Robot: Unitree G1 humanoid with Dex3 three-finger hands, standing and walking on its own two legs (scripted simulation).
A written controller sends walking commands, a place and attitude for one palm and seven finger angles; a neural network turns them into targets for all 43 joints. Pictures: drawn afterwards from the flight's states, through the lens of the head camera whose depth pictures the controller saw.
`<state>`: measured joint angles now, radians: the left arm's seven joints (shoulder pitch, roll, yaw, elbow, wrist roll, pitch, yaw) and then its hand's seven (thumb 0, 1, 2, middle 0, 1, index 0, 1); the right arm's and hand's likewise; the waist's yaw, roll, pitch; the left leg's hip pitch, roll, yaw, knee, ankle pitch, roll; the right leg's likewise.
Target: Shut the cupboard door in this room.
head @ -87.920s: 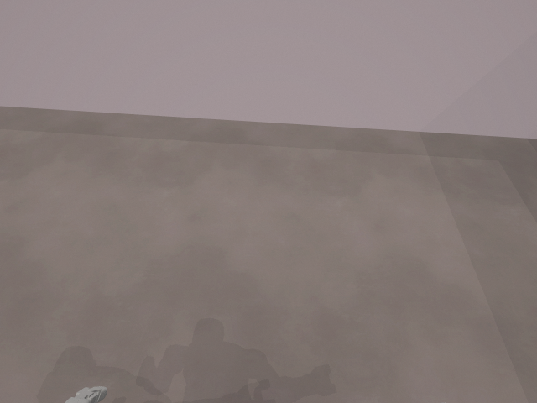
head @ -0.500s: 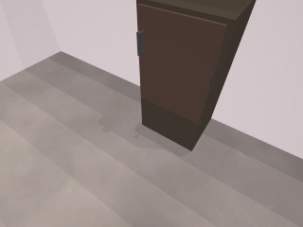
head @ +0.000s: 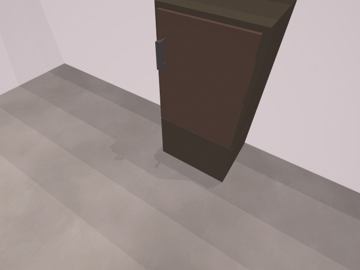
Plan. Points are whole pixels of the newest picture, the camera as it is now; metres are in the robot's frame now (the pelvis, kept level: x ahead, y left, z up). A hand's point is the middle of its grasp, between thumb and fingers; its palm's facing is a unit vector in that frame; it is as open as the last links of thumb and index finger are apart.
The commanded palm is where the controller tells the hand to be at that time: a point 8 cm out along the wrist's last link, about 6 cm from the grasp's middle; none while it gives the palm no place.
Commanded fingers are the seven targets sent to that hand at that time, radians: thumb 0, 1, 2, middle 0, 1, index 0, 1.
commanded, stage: look to check the result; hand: left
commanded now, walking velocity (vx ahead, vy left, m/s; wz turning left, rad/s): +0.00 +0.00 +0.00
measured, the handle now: (162, 54) +0.96 +0.13 +0.01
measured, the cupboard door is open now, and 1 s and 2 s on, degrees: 0 0 0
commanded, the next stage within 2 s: stand and wait in 0.50 s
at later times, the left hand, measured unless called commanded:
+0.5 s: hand out of the picture +0.05 +0.21 -0.17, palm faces +0.00 -0.96 -0.27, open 7.4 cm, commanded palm none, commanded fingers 0.00 0.90 0.90 -0.20 -0.30 -0.20 -0.30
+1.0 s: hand out of the picture +0.08 +0.20 -0.16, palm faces +0.00 -0.96 -0.28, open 7.4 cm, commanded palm none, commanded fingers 0.00 0.90 0.90 -0.20 -0.30 -0.20 -0.30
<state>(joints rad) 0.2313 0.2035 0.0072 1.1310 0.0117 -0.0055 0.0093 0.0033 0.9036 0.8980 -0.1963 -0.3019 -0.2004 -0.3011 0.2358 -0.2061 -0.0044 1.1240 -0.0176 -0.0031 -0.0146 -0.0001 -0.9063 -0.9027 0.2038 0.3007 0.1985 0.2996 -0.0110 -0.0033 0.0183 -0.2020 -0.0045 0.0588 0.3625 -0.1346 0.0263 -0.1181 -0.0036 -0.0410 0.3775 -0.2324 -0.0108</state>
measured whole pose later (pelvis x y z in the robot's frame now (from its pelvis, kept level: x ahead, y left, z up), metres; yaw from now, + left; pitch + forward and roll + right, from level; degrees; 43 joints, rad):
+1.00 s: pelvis +0.04 -0.02 +0.00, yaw +0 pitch -1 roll +0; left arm 0.19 0.27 0.01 1.14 0.01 -0.02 0.01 0.00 0.90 0.90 -0.20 -0.30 -0.20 -0.30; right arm 0.16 -0.27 0.00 1.13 -0.02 0.00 -0.01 0.00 -0.91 -0.90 0.20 0.30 0.20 0.30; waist -0.01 0.00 0.03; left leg -0.13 0.02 0.05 0.32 -0.17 0.00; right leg -0.03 0.02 -0.04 0.30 -0.24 -0.04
